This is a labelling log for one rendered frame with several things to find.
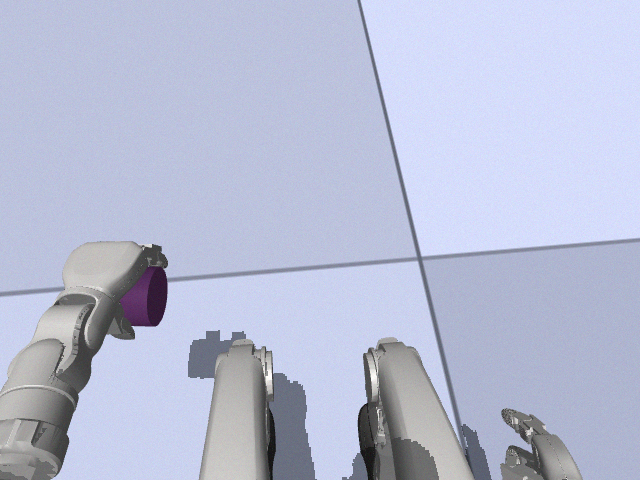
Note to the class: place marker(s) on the right robot foot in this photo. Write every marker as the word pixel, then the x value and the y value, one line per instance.
pixel 367 446

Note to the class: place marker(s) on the left robot arm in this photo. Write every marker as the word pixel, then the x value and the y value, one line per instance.
pixel 39 398

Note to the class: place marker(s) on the can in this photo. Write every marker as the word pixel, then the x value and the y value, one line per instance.
pixel 144 304

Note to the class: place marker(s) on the left robot hand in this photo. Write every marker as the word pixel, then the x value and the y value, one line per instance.
pixel 113 268

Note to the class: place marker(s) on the right robot hand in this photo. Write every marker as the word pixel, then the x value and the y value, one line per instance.
pixel 550 460

